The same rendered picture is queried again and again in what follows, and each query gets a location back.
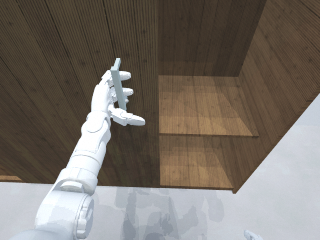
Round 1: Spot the robot left hand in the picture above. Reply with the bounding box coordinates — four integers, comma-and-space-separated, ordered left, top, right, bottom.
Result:
91, 70, 145, 126

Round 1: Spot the handle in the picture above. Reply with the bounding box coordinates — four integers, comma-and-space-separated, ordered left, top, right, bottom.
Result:
110, 58, 128, 111

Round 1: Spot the robot right hand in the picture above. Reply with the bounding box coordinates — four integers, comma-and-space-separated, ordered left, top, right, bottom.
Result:
243, 230, 263, 240

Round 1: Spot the left robot upper arm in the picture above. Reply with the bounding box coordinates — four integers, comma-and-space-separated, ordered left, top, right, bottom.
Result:
8, 190, 94, 240

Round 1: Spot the wardrobe door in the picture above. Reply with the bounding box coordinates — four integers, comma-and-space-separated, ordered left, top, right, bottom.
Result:
0, 164, 16, 176
0, 0, 160, 188

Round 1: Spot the robot left forearm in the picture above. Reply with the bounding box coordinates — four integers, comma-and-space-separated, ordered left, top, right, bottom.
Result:
34, 111, 111, 229

